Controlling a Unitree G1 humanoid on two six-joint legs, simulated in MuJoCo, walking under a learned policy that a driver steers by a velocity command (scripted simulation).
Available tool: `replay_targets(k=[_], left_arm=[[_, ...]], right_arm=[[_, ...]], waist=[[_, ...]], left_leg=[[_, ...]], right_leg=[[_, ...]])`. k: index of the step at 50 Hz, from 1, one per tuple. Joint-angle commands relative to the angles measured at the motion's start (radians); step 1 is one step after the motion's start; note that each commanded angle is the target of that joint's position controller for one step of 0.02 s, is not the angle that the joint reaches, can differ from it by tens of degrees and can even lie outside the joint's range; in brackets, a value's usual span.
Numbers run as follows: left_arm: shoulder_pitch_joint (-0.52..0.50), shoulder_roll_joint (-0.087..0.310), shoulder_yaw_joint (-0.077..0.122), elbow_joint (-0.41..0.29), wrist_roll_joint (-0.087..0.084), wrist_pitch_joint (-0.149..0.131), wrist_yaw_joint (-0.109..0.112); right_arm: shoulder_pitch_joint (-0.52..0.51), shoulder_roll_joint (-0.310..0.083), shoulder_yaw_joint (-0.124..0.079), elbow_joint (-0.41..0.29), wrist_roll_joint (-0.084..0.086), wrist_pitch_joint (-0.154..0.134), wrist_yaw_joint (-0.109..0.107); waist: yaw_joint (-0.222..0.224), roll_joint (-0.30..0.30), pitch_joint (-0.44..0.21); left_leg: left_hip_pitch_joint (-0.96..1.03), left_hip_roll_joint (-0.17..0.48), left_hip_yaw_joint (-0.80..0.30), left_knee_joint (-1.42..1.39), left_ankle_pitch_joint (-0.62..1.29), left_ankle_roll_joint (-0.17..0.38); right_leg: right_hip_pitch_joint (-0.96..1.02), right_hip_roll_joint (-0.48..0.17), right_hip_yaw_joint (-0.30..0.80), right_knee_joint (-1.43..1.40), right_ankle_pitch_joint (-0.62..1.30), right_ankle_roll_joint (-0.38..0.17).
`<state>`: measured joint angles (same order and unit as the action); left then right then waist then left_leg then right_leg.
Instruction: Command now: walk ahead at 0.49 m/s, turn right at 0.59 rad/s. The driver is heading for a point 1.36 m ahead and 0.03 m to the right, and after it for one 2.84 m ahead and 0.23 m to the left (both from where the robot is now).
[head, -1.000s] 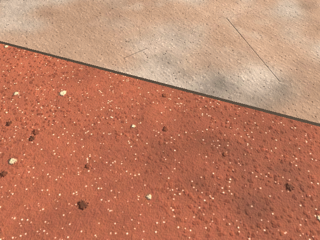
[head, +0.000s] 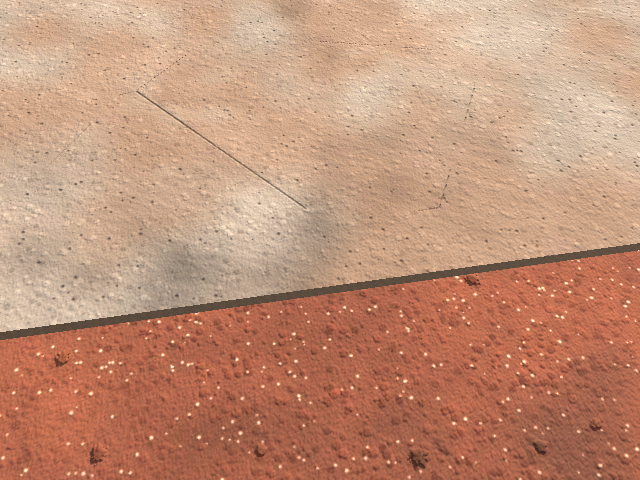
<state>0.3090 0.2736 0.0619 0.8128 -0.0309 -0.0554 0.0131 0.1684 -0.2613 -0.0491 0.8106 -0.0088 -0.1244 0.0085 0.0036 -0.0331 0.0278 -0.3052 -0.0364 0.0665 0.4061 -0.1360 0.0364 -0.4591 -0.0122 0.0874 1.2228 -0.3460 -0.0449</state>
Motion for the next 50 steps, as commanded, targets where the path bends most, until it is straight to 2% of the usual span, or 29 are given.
replay_targets(k=[1,3,5,9,12,14,16,17,18,19,20,21,22,23,24,25,27,29,31,34,37,42,43,45,46,47,48,49,50], left_arm=[[0.032,0.028,0.012,-0.080,-0.004,0.006,-0.006],[-0.017,0.025,0.009,-0.116,0.004,0.014,-0.005],[-0.058,0.030,0.008,-0.143,0.008,0.012,-0.009],[-0.181,0.023,-0.001,-0.188,0.007,-0.003,-0.037],[-0.279,0.020,-0.006,-0.236,0.005,-0.002,-0.057],[-0.313,0.031,-0.003,-0.267,0.003,0.001,-0.068],[-0.289,0.058,0.010,-0.283,0.006,0.005,-0.073],[-0.229,0.084,0.024,-0.276,0.009,0.008,-0.072],[-0.083,0.115,0.048,-0.238,0.011,0.008,-0.067],[0.103,0.178,0.081,-0.185,0.011,0.012,-0.048],[0.138,0.299,0.095,-0.173,0.013,0.010,-0.033],[0.190,0.242,0.074,-0.192,0.019,-0.003,-0.036],[0.148,0.184,0.055,-0.177,0.032,-0.015,-0.044],[0.078,0.160,0.047,-0.177,0.028,-0.020,-0.045],[0.002,0.124,0.036,-0.180,0.029,-0.025,-0.046],[-0.044,0.088,0.025,-0.183,0.035,-0.033,-0.047],[-0.063,0.082,0.026,-0.166,0.037,-0.054,-0.047],[-0.055,0.091,0.030,-0.140,0.044,-0.070,-0.041],[-0.031,0.091,0.033,-0.116,0.050,-0.072,-0.028],[-0.026,0.092,0.031,-0.096,0.047,-0.069,-0.014],[-0.005,0.107,0.034,-0.071,0.043,-0.065,-0.003],[0.059,0.128,0.042,-0.021,0.029,-0.033,0.007],[0.054,0.134,0.043,-0.019,0.027,-0.024,0.010],[0.028,0.164,0.049,-0.027,0.025,-0.011,0.019],[0.016,0.181,0.052,-0.031,0.022,-0.004,0.025],[-0.001,0.197,0.054,-0.034,0.022,0.002,0.029],[-0.027,0.199,0.051,-0.042,0.014,0.000,0.031],[0.009,0.108,0.021,-0.066,0.047,-0.018,0.025],[0.087,0.027,-0.010,-0.112,0.038,-0.057,0.003]], right_arm=[[0.025,-0.085,-0.023,-0.023,0.001,-0.017,0.004],[0.035,-0.113,-0.034,-0.007,0.006,-0.022,0.004],[0.048,-0.135,-0.042,0.002,0.004,-0.018,0.002],[0.068,-0.164,-0.045,0.010,0.007,0.000,-0.005],[0.115,-0.189,-0.049,0.023,0.019,0.016,-0.008],[0.132,-0.207,-0.054,0.031,0.029,0.031,-0.009],[0.124,-0.231,-0.061,0.029,0.035,0.045,-0.013],[0.116,-0.245,-0.065,0.025,0.036,0.053,-0.018],[0.116,-0.236,-0.060,0.028,0.039,0.061,-0.021],[0.139,-0.194,-0.040,0.024,0.025,0.058,-0.023],[0.235,-0.044,0.009,-0.018,-0.014,0.036,-0.005],[0.214,-0.109,0.004,-0.001,0.029,0.000,0.010],[0.101,-0.179,-0.020,-0.027,0.074,-0.009,0.015],[0.057,-0.159,-0.012,-0.041,0.071,-0.011,0.012],[0.042,-0.149,-0.013,-0.030,0.048,-0.003,0.004],[0.070,-0.151,-0.021,-0.019,0.041,0.013,0.003],[0.127,-0.120,-0.021,0.004,0.043,0.047,0.003],[0.112,-0.099,-0.022,0.003,0.043,0.066,-0.002],[0.068,-0.089,-0.024,-0.008,0.041,0.070,-0.005],[0.016,-0.077,-0.026,-0.024,0.035,0.063,0.004],[-0.069,-0.050,-0.014,-0.053,0.029,0.059,0.020],[-0.186,-0.029,-0.001,-0.132,0.028,0.054,0.054],[-0.193,-0.030,-0.002,-0.147,0.030,0.053,0.062],[-0.157,-0.052,-0.013,-0.164,0.033,0.057,0.071],[-0.100,-0.075,-0.025,-0.161,0.035,0.060,0.070],[0.015,-0.117,-0.047,-0.143,0.038,0.063,0.065],[0.174,-0.178,-0.078,-0.110,0.035,0.065,0.050],[0.268,-0.268,-0.098,-0.091,0.031,0.075,0.024],[0.238,-0.306,-0.099,-0.121,0.023,0.061,0.029]], waist=[[0.003,0.103,-0.041],[0.002,0.085,-0.015],[-0.004,0.073,-0.009],[-0.047,0.072,0.010],[-0.085,0.076,0.035],[-0.086,0.085,0.049],[-0.052,0.110,0.023],[-0.012,0.130,-0.022],[0.074,0.111,-0.098],[0.155,0.047,-0.196],[0.062,-0.244,-0.279],[0.112,-0.178,-0.475],[0.129,-0.082,-0.331],[0.092,-0.044,-0.223],[0.053,0.008,-0.162],[0.013,-0.010,-0.134],[-0.022,-0.020,-0.115],[-0.027,-0.007,-0.067],[-0.012,-0.008,-0.030],[0.004,-0.017,-0.006],[0.041,-0.014,0.033],[0.084,-0.006,0.077],[0.076,-0.011,0.073],[0.037,-0.052,0.016],[-0.001,-0.079,-0.029],[-0.067,-0.087,-0.094],[-0.161,-0.051,-0.174],[-0.149,0.151,-0.258],[-0.058,0.296,-0.416]], left_leg=[[0.152,0.286,-0.250,-0.254,0.059,0.167],[0.150,0.300,-0.190,-0.278,0.131,0.184],[0.175,0.304,-0.130,-0.284,0.185,0.187],[0.215,0.273,0.006,-0.265,0.230,0.149],[0.278,0.294,0.045,-0.245,0.205,0.129],[0.340,0.319,0.061,-0.213,0.237,0.112],[0.378,0.328,0.096,-0.115,0.476,0.091],[0.382,0.322,0.119,-0.007,0.651,0.078],[0.328,0.296,0.143,0.181,0.750,0.062],[0.118,0.259,0.146,0.437,0.589,0.027],[-0.328,0.099,0.127,0.824,-0.313,-0.033],[-0.420,0.043,-0.113,1.005,-0.459,-0.024],[-0.502,0.092,-0.138,1.029,-0.373,-0.009],[-0.484,0.139,-0.130,0.957,-0.285,0.001],[-0.429,0.178,-0.133,0.889,-0.220,-0.002],[-0.366,0.202,-0.147,0.846,-0.174,-0.004],[-0.299,0.203,-0.152,0.808,-0.112,-0.014],[-0.332,0.188,-0.175,0.756,-0.050,-0.026],[-0.403,0.166,-0.203,0.679,0.043,-0.036],[-0.429,0.138,-0.198,0.511,0.201,-0.037],[-0.431,0.128,-0.141,0.366,0.283,-0.027],[-0.511,0.114,-0.056,0.251,0.166,0.012],[-0.496,0.101,-0.030,0.238,0.119,0.025],[-0.372,0.041,0.040,0.234,0.021,0.063],[-0.280,0.002,0.067,0.244,-0.030,0.086],[-0.124,-0.031,0.071,0.225,-0.043,0.116],[0.138,-0.044,0.025,0.132,0.035,0.159],[0.434,0.167,-0.289,0.141,0.129,0.227],[0.720,0.384,-0.898,-0.014,-0.034,0.453]], right_leg=[[-0.176,-0.119,0.030,-0.005,0.063,0.005],[-0.236,-0.134,0.031,-0.058,0.107,0.012],[-0.280,-0.138,0.032,-0.138,0.186,0.022],[-0.256,-0.120,-0.033,-0.375,0.379,0.016],[-0.246,-0.103,-0.088,-0.489,0.377,0.004],[-0.247,-0.089,-0.111,-0.536,0.304,-0.018],[-0.168,-0.039,-0.159,-0.566,0.197,-0.054],[-0.072,0.005,-0.192,-0.575,0.152,-0.076],[0.142,0.058,-0.208,-0.647,0.192,-0.110],[0.469,0.026,-0.108,-0.662,0.242,-0.152],[0.816,-0.277,0.410,-0.726,0.175,-0.294],[0.879,-0.403,0.745,-0.896,0.104,-0.379],[0.791,-0.369,0.565,-0.898,0.195,-0.313],[0.630,-0.330,0.396,-0.892,0.295,-0.270],[0.491,-0.286,0.286,-0.907,0.363,-0.234],[0.401,-0.252,0.206,-0.940,0.402,-0.215],[0.324,-0.233,0.122,-1.010,0.420,-0.208],[0.294,-0.222,0.030,-1.051,0.466,-0.194],[0.321,-0.209,-0.041,-1.069,0.491,-0.173],[0.363,-0.192,-0.125,-1.087,0.474,-0.135],[0.407,-0.201,-0.182,-1.102,0.472,-0.109],[0.585,-0.261,-0.231,-1.023,0.614,-0.104],[0.602,-0.267,-0.245,-0.990,0.693,-0.099],[0.609,-0.264,-0.276,-0.877,1.020,-0.078],[0.607,-0.262,-0.285,-0.783,1.183,-0.068],[0.569,-0.250,-0.291,-0.627,1.245,-0.054],[0.438,-0.205,-0.307,-0.393,1.118,-0.019],[0.143,-0.116,-0.292,-0.057,0.399,0.021],[-0.225,0.095,-0.082,0.248,-0.262,0.062]])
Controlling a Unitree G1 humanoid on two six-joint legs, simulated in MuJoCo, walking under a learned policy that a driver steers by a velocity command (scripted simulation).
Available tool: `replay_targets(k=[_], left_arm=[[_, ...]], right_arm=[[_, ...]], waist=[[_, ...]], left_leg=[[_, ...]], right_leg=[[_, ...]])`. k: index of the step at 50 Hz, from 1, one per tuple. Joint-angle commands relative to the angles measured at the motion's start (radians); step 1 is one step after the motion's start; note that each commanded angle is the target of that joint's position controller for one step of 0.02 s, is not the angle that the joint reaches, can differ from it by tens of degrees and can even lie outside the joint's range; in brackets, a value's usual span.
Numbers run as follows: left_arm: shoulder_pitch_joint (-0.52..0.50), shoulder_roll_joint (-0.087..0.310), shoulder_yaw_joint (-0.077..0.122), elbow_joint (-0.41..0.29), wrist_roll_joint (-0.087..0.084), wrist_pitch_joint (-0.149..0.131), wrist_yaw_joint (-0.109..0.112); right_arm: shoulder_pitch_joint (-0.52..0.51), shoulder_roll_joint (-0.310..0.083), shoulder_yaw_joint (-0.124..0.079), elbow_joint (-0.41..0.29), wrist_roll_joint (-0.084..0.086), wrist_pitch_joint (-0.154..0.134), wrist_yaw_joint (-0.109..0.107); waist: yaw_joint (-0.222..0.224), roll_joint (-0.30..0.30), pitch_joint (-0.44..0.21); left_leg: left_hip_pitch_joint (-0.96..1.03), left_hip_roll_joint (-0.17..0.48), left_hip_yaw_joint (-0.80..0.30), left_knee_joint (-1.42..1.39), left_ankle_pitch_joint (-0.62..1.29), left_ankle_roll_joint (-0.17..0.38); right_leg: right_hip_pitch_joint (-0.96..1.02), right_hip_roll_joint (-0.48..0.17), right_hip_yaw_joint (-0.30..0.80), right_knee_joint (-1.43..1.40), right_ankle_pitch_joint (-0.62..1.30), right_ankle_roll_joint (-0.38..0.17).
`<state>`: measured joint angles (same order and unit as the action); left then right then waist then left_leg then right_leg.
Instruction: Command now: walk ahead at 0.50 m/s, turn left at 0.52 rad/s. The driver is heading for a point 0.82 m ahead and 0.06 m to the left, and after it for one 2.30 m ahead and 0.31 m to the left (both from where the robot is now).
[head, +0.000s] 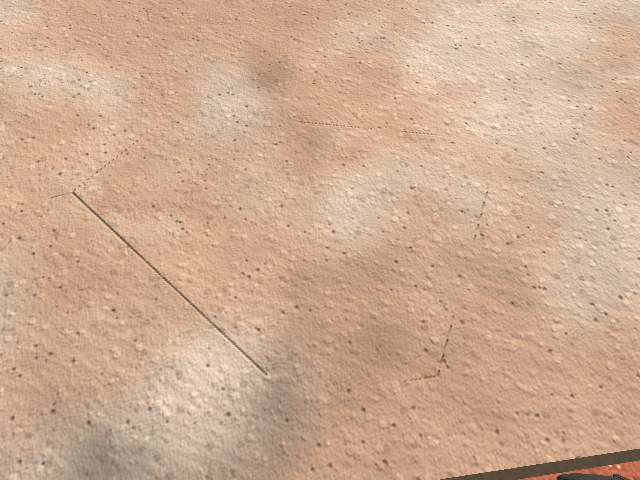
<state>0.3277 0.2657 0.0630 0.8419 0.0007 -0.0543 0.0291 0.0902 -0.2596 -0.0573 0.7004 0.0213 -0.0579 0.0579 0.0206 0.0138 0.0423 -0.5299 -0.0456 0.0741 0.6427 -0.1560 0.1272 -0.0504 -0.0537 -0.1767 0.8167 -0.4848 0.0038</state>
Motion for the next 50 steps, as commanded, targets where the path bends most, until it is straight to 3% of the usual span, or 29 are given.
replay_targets(k=[1,2,3,4,5,8,13,16,18,20,21,22,23,24,25,26,28,30,34,36,39,42,44,45,46,47,48,49,50], left_arm=[[-0.063,0.131,0.008,-0.155,-0.026,-0.093,-0.031],[-0.125,0.141,0.009,-0.184,-0.046,-0.105,-0.037],[-0.134,0.126,0.006,-0.178,-0.027,-0.106,-0.029],[-0.129,0.138,0.016,-0.173,-0.001,-0.097,-0.022],[-0.105,0.139,0.021,-0.174,0.006,-0.083,-0.023],[-0.103,0.103,0.013,-0.187,0.018,-0.053,-0.016],[-0.293,0.055,-0.011,-0.234,0.013,-0.054,-0.021],[-0.362,0.081,-0.004,-0.255,-0.005,-0.067,-0.037],[-0.357,0.114,0.009,-0.259,-0.008,-0.077,-0.046],[-0.281,0.137,0.025,-0.244,-0.011,-0.088,-0.047],[-0.187,0.158,0.039,-0.221,-0.002,-0.093,-0.043],[-0.049,0.203,0.051,-0.208,0.019,-0.098,-0.036],[0.070,0.291,0.074,-0.170,0.037,-0.088,-0.037],[0.099,0.227,0.065,-0.150,0.005,-0.083,-0.047],[0.047,0.150,0.044,-0.163,-0.005,-0.078,-0.044],[-0.005,0.124,0.032,-0.170,0.002,-0.068,-0.042],[-0.059,0.090,0.015,-0.162,0.011,-0.063,-0.043],[-0.060,0.085,0.012,-0.146,0.005,-0.066,-0.046],[-0.045,0.144,0.025,-0.112,-0.004,-0.063,-0.041],[-0.043,0.158,0.025,-0.095,-0.005,-0.050,-0.036],[0.029,0.167,0.022,-0.053,-0.020,-0.029,-0.033],[0.021,0.175,0.024,-0.044,-0.029,-0.011,-0.025],[-0.002,0.157,0.019,-0.058,-0.028,-0.010,-0.019],[-0.022,0.105,0.001,-0.095,-0.004,-0.018,-0.018],[0.148,0.028,-0.026,-0.080,-0.003,-0.018,-0.019],[0.165,0.125,-0.003,-0.062,-0.018,-0.005,-0.018],[0.096,0.160,0.013,-0.077,-0.032,0.012,-0.014],[0.053,0.148,0.015,-0.082,-0.028,0.032,-0.004],[0.039,0.146,0.022,-0.084,-0.021,0.058,0.005]], right_arm=[[0.334,-0.224,-0.071,-0.010,-0.009,-0.008,-0.019],[0.283,-0.178,-0.060,-0.014,-0.004,-0.013,-0.020],[0.210,-0.155,-0.051,-0.028,0.002,-0.016,-0.019],[0.154,-0.122,-0.041,-0.046,0.001,-0.016,-0.022],[0.133,-0.115,-0.036,-0.062,-0.011,-0.015,-0.027],[0.143,-0.147,-0.045,-0.060,-0.009,-0.021,-0.041],[0.210,-0.173,-0.052,-0.040,0.005,-0.001,-0.066],[0.256,-0.178,-0.053,-0.028,0.009,0.010,-0.069],[0.262,-0.172,-0.051,-0.027,0.009,0.014,-0.073],[0.230,-0.168,-0.052,-0.037,0.006,0.017,-0.074],[0.216,-0.138,-0.042,-0.044,0.000,0.015,-0.073],[0.216,-0.079,-0.019,-0.059,-0.013,0.008,-0.068],[0.368,-0.014,0.001,-0.072,0.006,-0.003,-0.069],[0.401,-0.084,-0.004,-0.049,0.022,-0.008,-0.069],[0.298,-0.154,-0.021,-0.051,0.021,-0.006,-0.068],[0.209,-0.157,-0.022,-0.071,0.004,-0.004,-0.068],[0.145,-0.128,-0.023,-0.094,-0.014,-0.008,-0.061],[0.176,-0.090,-0.015,-0.086,-0.008,-0.005,-0.053],[0.087,-0.049,0.006,-0.107,-0.019,-0.009,-0.050],[0.043,-0.031,0.014,-0.109,-0.022,-0.015,-0.047],[-0.031,-0.041,0.008,-0.124,-0.019,-0.023,-0.041],[-0.028,-0.075,-0.009,-0.128,-0.026,-0.032,-0.036],[0.077,-0.127,-0.032,-0.096,-0.044,-0.038,-0.048],[0.177,-0.201,-0.049,-0.095,-0.065,-0.035,-0.064],[0.200,-0.227,-0.050,-0.102,-0.073,-0.013,-0.069],[0.222,-0.175,-0.043,-0.103,-0.048,0.007,-0.065],[0.179,-0.142,-0.033,-0.101,-0.034,0.017,-0.064],[0.119,-0.115,-0.024,-0.097,-0.026,0.023,-0.067],[0.064,-0.097,-0.017,-0.097,-0.026,0.028,-0.068]], waist=[[-0.154,0.102,-0.406],[-0.131,0.055,-0.258],[-0.073,-0.052,-0.161],[-0.038,-0.054,-0.118],[-0.009,-0.023,-0.105],[0.007,0.000,-0.082],[-0.068,0.064,-0.069],[-0.099,0.088,-0.073],[-0.085,0.101,-0.075],[-0.033,0.131,-0.083],[0.016,0.125,-0.130],[0.074,0.051,-0.254],[0.029,-0.250,-0.381],[0.042,-0.305,-0.362],[0.068,-0.180,-0.214],[0.062,-0.098,-0.133],[0.017,-0.082,-0.047],[-0.010,-0.118,-0.052],[0.001,-0.092,-0.034],[0.011,-0.093,-0.040],[0.042,-0.112,-0.064],[0.011,-0.124,-0.082],[-0.047,-0.098,-0.140],[-0.084,0.007,-0.256],[-0.042,0.246,-0.406],[-0.072,0.202,-0.459],[-0.066,0.154,-0.354],[-0.045,0.110,-0.275],[-0.023,0.112,-0.211]], left_leg=[[0.932,0.365,-0.845,-0.325,-0.067,0.299],[0.794,0.329,-0.684,-0.334,-0.031,0.252],[0.624,0.282,-0.572,-0.344,0.068,0.212],[0.506,0.244,-0.493,-0.360,0.163,0.193],[0.427,0.222,-0.459,-0.384,0.212,0.190],[0.305,0.184,-0.373,-0.410,0.346,0.190],[0.251,0.098,-0.296,-0.367,0.241,0.107],[0.305,0.132,-0.377,-0.323,0.144,0.093],[0.368,0.162,-0.454,-0.270,0.094,0.078],[0.384,0.169,-0.499,-0.205,0.109,0.054],[0.371,0.131,-0.466,-0.116,0.171,0.026],[0.283,0.079,-0.393,0.122,0.104,-0.010],[-0.061,-0.073,-0.259,0.468,-0.269,-0.087],[-0.234,-0.028,-0.270,0.635,-0.422,-0.100],[-0.283,0.015,-0.278,0.692,-0.333,-0.102],[-0.267,0.049,-0.237,0.677,-0.259,-0.101],[-0.204,0.102,-0.215,0.566,-0.178,-0.097],[-0.146,0.120,-0.177,0.488,-0.159,-0.101],[-0.135,0.137,-0.128,0.256,-0.045,-0.125],[-0.055,0.114,-0.096,0.117,0.051,-0.133],[0.035,0.060,-0.084,-0.015,0.164,-0.139],[0.120,0.035,-0.108,-0.141,0.178,-0.110],[0.343,0.059,-0.110,-0.242,0.372,-0.067],[0.580,0.239,-0.248,-0.161,0.766,-0.005],[0.826,0.513,-0.478,-0.108,1.021,0.174],[0.773,0.500,-0.514,-0.142,0.837,0.193],[0.692,0.445,-0.442,-0.186,0.642,0.164],[0.590,0.400,-0.386,-0.231,0.473,0.133],[0.468,0.372,-0.335,-0.280,0.344,0.119]], right_leg=[[-0.740,0.070,0.321,0.675,-0.059,-0.015],[-0.772,0.029,0.300,0.599,0.033,-0.034],[-0.727,-0.016,0.284,0.502,0.094,-0.031],[-0.666,-0.044,0.276,0.421,0.130,-0.018],[-0.606,-0.058,0.277,0.391,0.154,-0.006],[-0.571,-0.057,0.239,0.258,0.211,0.043],[-0.496,0.019,0.207,-0.136,0.510,0.069],[-0.460,0.054,0.223,-0.253,0.537,0.062],[-0.437,0.059,0.248,-0.309,0.482,0.038],[-0.341,0.060,0.243,-0.352,0.428,-0.001],[-0.208,0.047,0.232,-0.381,0.442,-0.033],[0.024,-0.095,0.358,-0.362,0.410,-0.100],[0.370,-0.313,0.795,-0.420,0.253,-0.275],[0.388,-0.372,1.025,-0.506,-0.001,-0.314],[0.272,-0.324,0.889,-0.526,-0.051,-0.270],[0.148,-0.275,0.741,-0.529,0.042,-0.234],[-0.028,-0.196,0.573,-0.573,0.250,-0.213],[-0.081,-0.163,0.493,-0.607,0.352,-0.219],[-0.105,-0.161,0.377,-0.643,0.569,-0.238],[-0.126,-0.131,0.287,-0.614,0.764,-0.211],[-0.098,-0.115,0.276,-0.552,0.832,-0.184],[-0.059,-0.122,0.332,-0.455,0.780,-0.147],[-0.118,-0.054,0.322,-0.311,0.729,-0.090],[-0.268,0.017,0.281,-0.094,0.466,-0.041],[-0.511,0.100,0.232,0.220,-0.204,0.021],[-0.544,0.071,0.294,0.351,-0.254,0.039],[-0.614,0.045,0.275,0.415,-0.196,0.052],[-0.637,0.016,0.254,0.412,-0.132,0.065],[-0.608,-0.004,0.250,0.395,-0.081,0.080]])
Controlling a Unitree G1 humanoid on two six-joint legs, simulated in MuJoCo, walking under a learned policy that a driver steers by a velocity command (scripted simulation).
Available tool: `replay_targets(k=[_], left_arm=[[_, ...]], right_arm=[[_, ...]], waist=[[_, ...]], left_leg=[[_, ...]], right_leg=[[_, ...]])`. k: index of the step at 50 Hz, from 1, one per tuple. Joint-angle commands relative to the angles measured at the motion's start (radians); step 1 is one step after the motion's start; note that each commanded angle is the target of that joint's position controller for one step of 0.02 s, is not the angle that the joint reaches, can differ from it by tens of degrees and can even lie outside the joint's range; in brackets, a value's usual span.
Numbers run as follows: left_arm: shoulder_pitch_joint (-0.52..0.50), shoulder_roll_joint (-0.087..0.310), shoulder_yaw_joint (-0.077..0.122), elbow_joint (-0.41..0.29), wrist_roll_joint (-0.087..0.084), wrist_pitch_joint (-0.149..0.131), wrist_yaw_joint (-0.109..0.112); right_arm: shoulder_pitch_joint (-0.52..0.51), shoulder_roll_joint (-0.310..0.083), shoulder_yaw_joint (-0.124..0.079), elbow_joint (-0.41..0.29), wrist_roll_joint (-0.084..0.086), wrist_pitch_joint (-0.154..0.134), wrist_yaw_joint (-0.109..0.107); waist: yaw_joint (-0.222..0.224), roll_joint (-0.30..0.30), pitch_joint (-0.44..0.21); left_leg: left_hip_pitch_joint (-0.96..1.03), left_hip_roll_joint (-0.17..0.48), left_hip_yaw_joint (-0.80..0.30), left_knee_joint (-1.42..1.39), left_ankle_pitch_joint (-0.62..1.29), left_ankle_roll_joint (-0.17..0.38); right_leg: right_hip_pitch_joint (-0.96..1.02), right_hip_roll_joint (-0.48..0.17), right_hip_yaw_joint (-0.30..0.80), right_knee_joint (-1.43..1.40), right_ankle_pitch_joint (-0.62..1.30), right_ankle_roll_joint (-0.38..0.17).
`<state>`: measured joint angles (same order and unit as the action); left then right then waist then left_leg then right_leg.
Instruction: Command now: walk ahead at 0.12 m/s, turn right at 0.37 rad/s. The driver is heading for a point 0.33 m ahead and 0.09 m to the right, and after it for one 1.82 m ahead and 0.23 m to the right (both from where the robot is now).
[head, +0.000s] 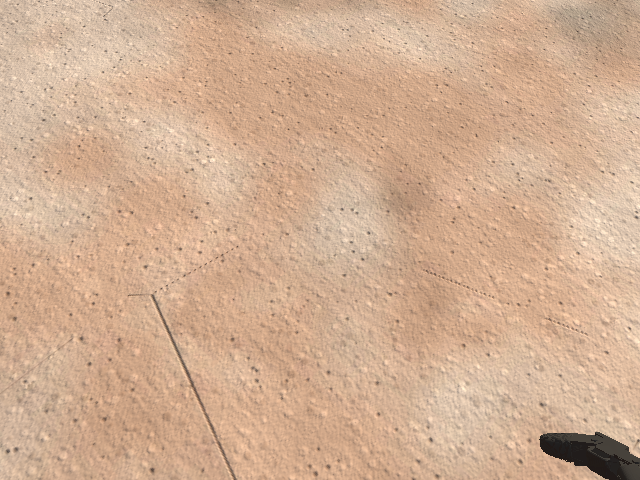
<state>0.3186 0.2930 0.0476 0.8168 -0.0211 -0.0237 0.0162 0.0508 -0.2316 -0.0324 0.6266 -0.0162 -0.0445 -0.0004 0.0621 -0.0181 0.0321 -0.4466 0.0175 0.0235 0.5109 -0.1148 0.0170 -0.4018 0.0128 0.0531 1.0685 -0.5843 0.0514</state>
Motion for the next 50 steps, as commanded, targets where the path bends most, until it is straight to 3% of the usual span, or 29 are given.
replay_targets(k=[1,2,4,7,10,13,14,15,16,17,18,19,20,21,23,30,33,35,37,38,39,40,41,42,44,48,50], left_arm=[[0.060,0.103,0.039,-0.063,0.003,0.051,0.025],[0.066,0.083,0.038,-0.069,0.005,0.066,0.029],[0.053,0.065,0.039,-0.088,0.010,0.076,0.030],[-0.022,0.049,0.031,-0.129,0.016,0.075,0.014],[-0.058,0.072,0.036,-0.159,0.014,0.077,-0.007],[-0.033,0.083,0.047,-0.163,0.017,0.080,-0.022],[-0.007,0.095,0.056,-0.152,0.021,0.080,-0.022],[0.016,0.140,0.071,-0.152,0.027,0.078,-0.015],[0.003,0.259,0.093,-0.189,0.026,0.077,0.007],[0.011,0.274,0.090,-0.210,0.061,0.055,-0.004],[-0.022,0.246,0.082,-0.213,0.068,0.033,-0.011],[-0.083,0.220,0.077,-0.220,0.047,0.020,-0.008],[-0.126,0.180,0.066,-0.230,0.027,0.018,-0.004],[-0.153,0.165,0.058,-0.238,0.018,0.020,0.003],[-0.142,0.145,0.049,-0.247,0.022,0.024,0.013],[-0.107,0.179,0.067,-0.262,0.018,0.043,0.029],[-0.133,0.147,0.053,-0.267,0.030,0.047,0.018],[-0.140,0.106,0.034,-0.255,0.035,0.047,0.009],[-0.160,0.056,0.009,-0.232,0.033,0.042,0.001],[-0.114,0.045,0.006,-0.209,0.041,0.034,-0.003],[-0.083,0.050,0.006,-0.199,0.061,0.024,-0.004],[-0.027,0.048,0.010,-0.200,0.070,0.013,-0.008],[-0.089,0.087,0.018,-0.199,0.071,0.010,0.000],[-0.145,0.113,0.029,-0.206,0.058,0.011,0.007],[-0.173,0.098,0.034,-0.218,0.050,0.023,0.022],[-0.154,0.062,0.042,-0.221,0.040,0.020,0.023],[-0.132,0.041,0.045,-0.221,0.040,0.013,0.015]], right_arm=[[0.057,-0.135,-0.045,-0.019,0.000,0.017,-0.009],[0.028,-0.141,-0.050,-0.015,-0.010,0.015,-0.010],[0.002,-0.144,-0.054,-0.005,-0.013,0.010,-0.016],[-0.001,-0.165,-0.063,0.016,-0.002,0.012,-0.029],[0.012,-0.196,-0.074,0.038,0.010,0.025,-0.033],[0.005,-0.213,-0.080,0.059,0.034,0.040,-0.031],[0.026,-0.193,-0.076,0.073,0.038,0.045,-0.031],[0.074,-0.155,-0.069,0.095,0.032,0.052,-0.028],[0.102,-0.099,-0.052,0.067,-0.012,0.055,-0.021],[-0.025,-0.146,-0.066,0.029,-0.008,0.052,-0.032],[-0.042,-0.169,-0.076,0.029,0.013,0.054,-0.038],[-0.007,-0.171,-0.082,0.047,0.017,0.058,-0.045],[0.018,-0.174,-0.087,0.072,0.008,0.062,-0.053],[0.034,-0.174,-0.090,0.079,0.000,0.063,-0.057],[0.049,-0.159,-0.088,0.080,0.008,0.057,-0.052],[-0.008,-0.129,-0.069,0.063,0.019,0.042,-0.035],[0.039,-0.137,-0.065,0.085,0.024,0.039,-0.021],[0.046,-0.123,-0.056,0.087,0.024,0.036,-0.011],[0.089,-0.084,-0.040,0.106,0.017,0.028,0.004],[0.085,-0.097,-0.037,0.107,0.004,0.026,0.008],[0.081,-0.162,-0.045,0.093,-0.007,0.026,0.005],[0.028,-0.204,-0.050,0.093,-0.004,0.027,0.003],[0.005,-0.186,-0.051,0.078,0.006,0.027,0.005],[0.012,-0.181,-0.050,0.078,0.009,0.025,0.005],[0.025,-0.204,-0.053,0.075,0.019,0.019,0.001],[0.057,-0.210,-0.062,0.057,0.031,0.036,-0.018],[0.071,-0.187,-0.058,0.046,0.036,0.048,-0.023]], waist=[[-0.034,0.168,-0.158],[-0.020,0.180,-0.134],[-0.012,0.178,-0.121],[-0.031,0.158,-0.139],[-0.043,0.160,-0.149],[-0.017,0.146,-0.139],[-0.013,0.118,-0.134],[-0.018,-0.005,-0.095],[-0.069,-0.335,-0.063],[0.010,-0.284,-0.078],[-0.008,-0.190,-0.071],[-0.045,-0.140,-0.069],[-0.061,-0.105,-0.085],[-0.075,-0.113,-0.098],[-0.079,-0.107,-0.135],[-0.039,-0.130,-0.124],[-0.034,-0.139,-0.147],[-0.032,-0.131,-0.150],[-0.074,-0.105,-0.138],[-0.062,-0.077,-0.127],[-0.028,0.013,-0.121],[0.053,0.145,-0.105],[0.006,0.165,-0.079],[-0.020,0.163,-0.058],[-0.033,0.181,-0.045],[-0.049,0.165,-0.065],[-0.044,0.131,-0.092]], left_leg=[[0.253,0.284,-0.229,-0.200,0.217,0.220],[0.171,0.265,-0.181,-0.236,0.165,0.220],[0.124,0.262,-0.115,-0.260,0.136,0.224],[0.147,0.281,-0.064,-0.257,0.136,0.225],[0.183,0.311,-0.050,-0.241,0.104,0.216],[0.192,0.305,-0.014,-0.167,0.021,0.156],[0.163,0.274,0.018,-0.102,-0.049,0.110],[0.080,0.206,0.090,0.056,-0.164,0.029],[-0.187,0.043,0.183,0.387,-0.487,-0.090],[-0.260,-0.022,-0.004,0.570,-0.561,-0.083],[-0.270,-0.005,-0.061,0.640,-0.479,-0.062],[-0.277,0.009,-0.081,0.640,-0.381,-0.050],[-0.269,0.018,-0.089,0.637,-0.321,-0.053],[-0.239,0.011,-0.087,0.653,-0.273,-0.062],[-0.204,-0.009,-0.090,0.659,-0.220,-0.073],[-0.132,-0.037,-0.116,0.329,-0.212,-0.102],[-0.009,-0.016,-0.086,0.258,-0.235,-0.094],[0.076,0.001,-0.073,0.182,-0.236,-0.082],[0.235,0.004,-0.052,-0.067,-0.057,-0.056],[0.298,0.018,-0.080,-0.133,0.056,-0.039],[0.332,0.114,-0.193,-0.128,0.232,0.000],[0.257,0.150,-0.235,-0.096,0.226,0.070],[0.167,0.141,-0.266,-0.134,0.066,0.100],[0.142,0.127,-0.276,-0.148,-0.001,0.091],[0.134,0.124,-0.309,-0.148,0.005,0.087],[0.158,0.120,-0.372,-0.108,0.043,0.116],[0.122,0.080,-0.373,-0.097,-0.251,0.115]], right_leg=[[-0.181,-0.077,0.007,0.131,0.068,0.043],[-0.130,-0.071,-0.017,0.114,0.109,0.045],[-0.088,-0.074,-0.035,0.043,0.163,0.038],[-0.038,-0.095,-0.044,-0.117,0.239,0.011],[0.016,-0.091,-0.067,-0.224,0.255,-0.016],[0.118,-0.058,-0.116,-0.422,0.323,-0.068],[0.181,-0.031,-0.120,-0.494,0.358,-0.095],[0.237,-0.074,-0.010,-0.629,0.479,-0.141],[0.333,-0.332,0.364,-0.705,0.766,-0.273],[0.231,-0.396,0.481,-0.772,0.717,-0.398],[0.219,-0.347,0.407,-0.778,0.650,-0.368],[0.221,-0.296,0.340,-0.763,0.607,-0.308],[0.229,-0.265,0.301,-0.749,0.594,-0.267],[0.214,-0.244,0.273,-0.740,0.638,-0.256],[0.233,-0.219,0.255,-0.728,0.692,-0.257],[0.272,-0.197,0.341,-0.708,0.570,-0.273],[0.232,-0.205,0.326,-0.686,0.619,-0.280],[0.210,-0.204,0.321,-0.667,0.654,-0.277],[0.160,-0.166,0.275,-0.651,0.591,-0.232],[0.137,-0.131,0.249,-0.650,0.510,-0.185],[0.106,-0.066,0.186,-0.579,0.386,-0.131],[0.134,0.009,0.097,-0.591,0.298,-0.083],[0.184,0.011,0.069,-0.582,0.321,-0.051],[0.194,0.014,0.054,-0.559,0.338,-0.048],[0.187,0.014,0.036,-0.534,0.367,-0.055],[0.161,0.024,-0.004,-0.509,0.350,-0.055],[0.186,0.027,-0.020,-0.534,0.184,-0.070]])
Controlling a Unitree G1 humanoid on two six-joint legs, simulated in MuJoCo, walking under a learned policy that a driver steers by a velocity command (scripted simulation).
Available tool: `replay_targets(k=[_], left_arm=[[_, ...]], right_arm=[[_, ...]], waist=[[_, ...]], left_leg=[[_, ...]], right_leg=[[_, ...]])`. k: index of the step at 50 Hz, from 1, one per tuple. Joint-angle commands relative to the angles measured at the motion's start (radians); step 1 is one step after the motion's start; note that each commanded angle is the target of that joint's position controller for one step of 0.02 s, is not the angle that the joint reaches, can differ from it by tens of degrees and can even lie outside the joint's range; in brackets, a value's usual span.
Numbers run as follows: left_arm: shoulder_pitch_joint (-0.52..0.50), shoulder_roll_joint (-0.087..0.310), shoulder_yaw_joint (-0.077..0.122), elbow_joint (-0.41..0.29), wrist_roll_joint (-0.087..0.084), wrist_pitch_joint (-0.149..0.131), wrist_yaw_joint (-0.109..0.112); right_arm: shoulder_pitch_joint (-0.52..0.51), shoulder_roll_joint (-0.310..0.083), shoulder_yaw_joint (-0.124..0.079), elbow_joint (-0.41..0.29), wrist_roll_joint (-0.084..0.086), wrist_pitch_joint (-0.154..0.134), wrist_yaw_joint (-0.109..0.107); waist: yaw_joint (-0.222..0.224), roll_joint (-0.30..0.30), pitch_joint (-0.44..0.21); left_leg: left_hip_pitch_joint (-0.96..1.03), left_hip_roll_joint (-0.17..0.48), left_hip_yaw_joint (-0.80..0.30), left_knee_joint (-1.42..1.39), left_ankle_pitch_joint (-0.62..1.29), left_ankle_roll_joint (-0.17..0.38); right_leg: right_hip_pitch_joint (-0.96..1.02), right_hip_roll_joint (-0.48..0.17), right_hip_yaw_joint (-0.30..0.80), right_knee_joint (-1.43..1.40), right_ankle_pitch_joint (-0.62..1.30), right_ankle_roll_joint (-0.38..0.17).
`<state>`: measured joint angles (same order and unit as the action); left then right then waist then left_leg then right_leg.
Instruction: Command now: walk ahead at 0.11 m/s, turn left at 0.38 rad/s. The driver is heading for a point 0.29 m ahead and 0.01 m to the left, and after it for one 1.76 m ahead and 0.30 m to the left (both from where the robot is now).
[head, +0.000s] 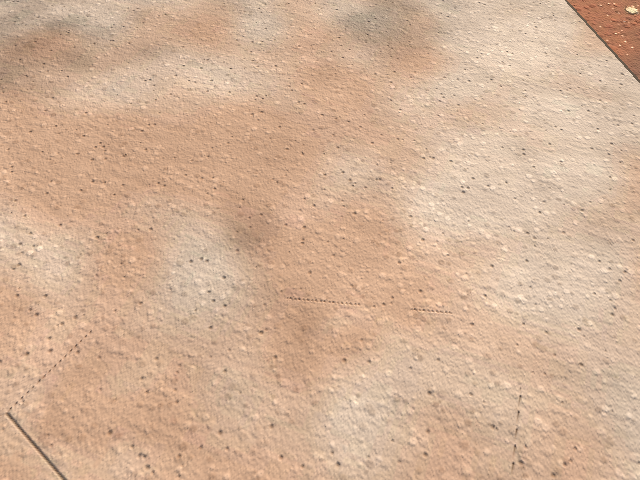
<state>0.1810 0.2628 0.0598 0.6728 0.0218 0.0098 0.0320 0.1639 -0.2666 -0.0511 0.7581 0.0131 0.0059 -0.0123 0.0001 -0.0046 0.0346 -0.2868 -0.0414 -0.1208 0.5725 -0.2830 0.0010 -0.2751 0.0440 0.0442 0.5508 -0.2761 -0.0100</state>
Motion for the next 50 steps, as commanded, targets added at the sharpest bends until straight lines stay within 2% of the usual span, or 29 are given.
replay_targets(k=[1,2,3,4,5,6,8,12,15,17,18,19,20,21,22,24,26,28,33,39,41,42,43,44,45,46,47,48,50], left_arm=[[0.016,0.079,0.038,-0.078,-0.006,-0.027,-0.004],[0.055,0.100,0.045,-0.073,-0.010,-0.036,-0.005],[0.143,0.133,0.055,-0.054,-0.013,-0.047,-0.005],[0.189,0.199,0.072,-0.036,-0.011,-0.060,-0.009],[0.183,0.187,0.068,-0.039,0.000,-0.074,-0.004],[0.146,0.164,0.061,-0.047,-0.010,-0.082,0.005],[0.101,0.154,0.055,-0.055,-0.028,-0.082,0.007],[0.109,0.179,0.063,-0.041,-0.025,-0.087,-0.005],[0.147,0.204,0.069,-0.008,-0.041,-0.084,-0.025],[0.139,0.206,0.064,0.011,-0.052,-0.070,-0.035],[0.146,0.184,0.052,0.019,-0.049,-0.069,-0.038],[0.141,0.138,0.033,0.023,-0.039,-0.075,-0.039],[0.136,0.034,-0.006,-0.019,0.012,-0.080,-0.040],[0.224,0.077,0.008,-0.002,-0.033,-0.084,-0.027],[0.197,0.161,0.029,0.021,-0.057,-0.074,-0.017],[0.155,0.151,0.034,0.038,-0.045,-0.047,-0.003],[0.168,0.135,0.038,0.053,-0.037,-0.016,0.004],[0.175,0.109,0.039,0.048,-0.038,0.000,0.006],[0.062,0.062,0.023,-0.021,-0.027,0.018,-0.003],[-0.025,0.068,0.015,-0.064,-0.022,0.029,-0.018],[-0.026,0.067,0.015,-0.065,-0.024,0.027,-0.022],[-0.011,0.069,0.015,-0.061,-0.021,0.022,-0.023],[0.000,0.110,0.024,-0.060,-0.014,0.018,-0.018],[0.032,0.187,0.038,-0.067,-0.005,0.017,-0.004],[-0.001,0.160,0.024,-0.062,0.004,0.017,-0.002],[-0.038,0.083,0.007,-0.069,-0.005,0.016,-0.011],[-0.083,0.066,-0.001,-0.062,-0.006,0.012,-0.018],[-0.117,0.077,0.003,-0.065,-0.008,0.009,-0.025],[-0.119,0.103,0.010,-0.063,-0.012,0.000,-0.035]], right_arm=[[-0.044,-0.143,-0.038,-0.096,0.009,0.001,-0.011],[-0.065,-0.133,-0.035,-0.114,0.012,-0.002,-0.011],[-0.106,-0.113,-0.030,-0.138,0.018,-0.011,-0.011],[-0.155,-0.090,-0.023,-0.171,0.023,-0.022,-0.004],[-0.165,-0.125,-0.035,-0.179,0.018,-0.031,0.001],[-0.124,-0.132,-0.040,-0.165,0.020,-0.033,0.009],[-0.091,-0.106,-0.035,-0.150,0.018,-0.033,0.024],[-0.133,-0.062,-0.014,-0.175,0.010,-0.033,0.052],[-0.136,-0.053,-0.004,-0.185,0.007,-0.038,0.058],[-0.061,-0.076,-0.017,-0.164,0.004,-0.045,0.057],[0.027,-0.114,-0.038,-0.133,0.001,-0.045,0.050],[0.131,-0.164,-0.058,-0.116,-0.006,-0.046,0.038],[0.226,-0.276,-0.071,-0.119,-0.032,-0.042,0.016],[0.230,-0.309,-0.079,-0.123,-0.043,-0.045,0.019],[0.196,-0.235,-0.063,-0.120,-0.030,-0.054,0.026],[0.080,-0.135,-0.031,-0.109,-0.020,-0.064,0.035],[0.004,-0.092,-0.021,-0.105,-0.032,-0.073,0.031],[-0.025,-0.091,-0.024,-0.099,-0.044,-0.085,0.017],[-0.006,-0.120,-0.036,-0.063,-0.030,-0.054,-0.019],[0.004,-0.157,-0.045,-0.021,-0.011,-0.027,0.003],[-0.006,-0.157,-0.042,-0.007,0.001,-0.021,0.005],[-0.004,-0.145,-0.037,0.003,0.010,-0.019,0.004],[0.043,-0.120,-0.027,0.023,0.003,-0.024,0.005],[0.064,-0.087,-0.013,0.013,-0.033,-0.038,0.010],[0.122,-0.044,0.002,0.018,-0.042,-0.044,0.014],[0.061,-0.079,-0.002,0.017,-0.040,-0.038,0.012],[0.036,-0.090,-0.003,0.007,-0.032,-0.031,0.015],[0.037,-0.087,-0.001,0.016,-0.031,-0.022,0.013],[0.029,-0.137,-0.012,0.027,-0.031,-0.010,0.013]], waist=[[0.023,0.067,-0.066],[0.043,-0.004,-0.027],[0.081,-0.088,-0.009],[0.095,-0.212,0.019],[0.080,-0.152,0.041],[0.049,-0.098,0.031],[0.038,-0.087,0.016],[0.064,-0.098,-0.005],[0.067,-0.109,-0.004],[0.007,-0.097,-0.007],[-0.035,-0.079,-0.047],[-0.093,-0.040,-0.118],[-0.089,0.247,-0.224],[-0.079,0.329,-0.308],[-0.091,0.194,-0.247],[-0.029,0.111,-0.150],[0.014,0.123,-0.115],[0.035,0.112,-0.116],[0.007,0.092,-0.091],[-0.016,0.087,-0.070],[-0.002,0.089,-0.074],[0.017,0.082,-0.078],[0.016,0.041,-0.100],[-0.009,-0.076,-0.182],[-0.046,-0.210,-0.226],[-0.016,-0.169,-0.224],[-0.030,-0.151,-0.197],[-0.039,-0.121,-0.178],[-0.018,-0.062,-0.097]], left_leg=[[-0.104,0.103,-0.205,-0.135,-0.279,0.120],[-0.224,0.055,-0.147,-0.060,-0.383,0.094],[-0.375,0.000,-0.050,0.097,-0.358,0.061],[-0.508,-0.014,0.029,0.317,-0.270,0.046],[-0.568,0.055,-0.014,0.471,-0.259,0.042],[-0.576,0.082,-0.027,0.530,-0.207,0.038],[-0.561,0.117,0.009,0.528,-0.113,0.016],[-0.363,0.127,0.111,0.335,0.027,-0.017],[-0.179,0.090,0.155,0.156,0.001,-0.003],[-0.017,0.038,0.194,-0.001,0.090,0.026],[0.129,0.006,0.202,-0.053,0.134,0.043],[0.290,0.059,0.138,-0.077,0.224,0.064],[0.477,0.360,-0.212,-0.117,0.586,0.142],[0.464,0.503,-0.462,-0.208,0.611,0.313],[0.397,0.460,-0.348,-0.208,0.584,0.308],[0.276,0.357,-0.135,-0.215,0.532,0.226],[0.153,0.312,-0.017,-0.261,0.602,0.198],[0.128,0.314,0.047,-0.284,0.668,0.211],[0.165,0.326,0.118,-0.319,0.577,0.231],[0.178,0.330,0.125,-0.277,0.537,0.245],[0.195,0.316,0.122,-0.216,0.529,0.220],[0.176,0.289,0.135,-0.172,0.487,0.181],[0.131,0.246,0.158,-0.121,0.432,0.121],[0.024,0.179,0.220,-0.017,0.279,0.050],[-0.027,0.108,0.215,0.003,-0.006,-0.015],[-0.007,0.113,0.179,-0.017,-0.106,-0.034],[0.008,0.115,0.176,-0.056,-0.053,-0.033],[0.042,0.115,0.177,-0.099,0.026,-0.029],[0.048,0.116,0.176,-0.130,0.096,-0.013]], right_leg=[[0.068,-0.030,0.019,-0.056,-0.227,-0.032],[0.116,-0.088,0.105,-0.127,-0.340,-0.075],[0.215,-0.204,0.275,-0.237,-0.454,-0.140],[0.269,-0.392,0.535,-0.370,-0.497,-0.232],[0.247,-0.456,0.594,-0.373,-0.438,-0.278],[0.252,-0.439,0.529,-0.359,-0.384,-0.263],[0.257,-0.367,0.350,-0.375,-0.253,-0.200],[0.154,-0.280,0.052,-0.384,0.008,-0.150],[0.081,-0.277,-0.001,-0.358,0.025,-0.151],[0.040,-0.284,-0.001,-0.271,0.123,-0.139],[0.007,-0.256,-0.019,-0.166,0.258,-0.111],[-0.049,-0.193,-0.087,0.024,0.283,-0.051],[-0.254,-0.089,-0.141,0.400,-0.264,0.048],[-0.369,-0.005,0.025,0.614,-0.388,0.080],[-0.385,-0.045,0.089,0.703,-0.357,0.079],[-0.385,-0.105,0.061,0.649,-0.241,0.064],[-0.276,-0.116,0.055,0.599,-0.116,0.067],[-0.244,-0.105,0.048,0.568,-0.047,0.076],[-0.261,-0.128,0.027,0.370,0.024,0.087],[-0.147,-0.108,-0.032,0.148,-0.024,0.055],[-0.086,-0.088,-0.057,0.019,0.010,0.030],[-0.008,-0.076,-0.065,-0.111,0.124,0.006],[0.114,-0.100,-0.012,-0.188,0.323,-0.022],[0.295,-0.230,0.120,-0.112,0.714,-0.067],[0.308,-0.331,0.233,-0.095,0.769,-0.203],[0.271,-0.313,0.228,-0.115,0.657,-0.225],[0.237,-0.273,0.194,-0.122,0.545,-0.189],[0.195,-0.223,0.153,-0.115,0.437,-0.143],[0.132,-0.158,0.094,-0.105,0.356,-0.080]])
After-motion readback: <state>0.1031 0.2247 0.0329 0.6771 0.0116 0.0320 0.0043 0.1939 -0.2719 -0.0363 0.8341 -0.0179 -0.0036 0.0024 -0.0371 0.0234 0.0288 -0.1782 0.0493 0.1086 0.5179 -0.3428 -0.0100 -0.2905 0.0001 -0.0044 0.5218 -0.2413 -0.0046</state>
